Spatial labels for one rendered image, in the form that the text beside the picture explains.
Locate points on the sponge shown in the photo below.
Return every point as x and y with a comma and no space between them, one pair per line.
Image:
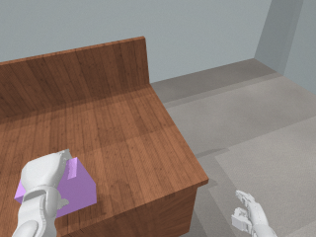
76,185

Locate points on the robot left forearm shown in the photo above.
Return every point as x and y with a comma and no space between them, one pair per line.
37,213

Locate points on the right robot hand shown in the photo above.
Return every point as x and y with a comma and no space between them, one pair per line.
243,219

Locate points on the table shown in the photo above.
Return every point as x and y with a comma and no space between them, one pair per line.
97,101

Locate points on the robot right forearm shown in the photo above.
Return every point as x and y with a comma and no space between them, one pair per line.
262,230

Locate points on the left robot hand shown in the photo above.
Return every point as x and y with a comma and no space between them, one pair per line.
46,171

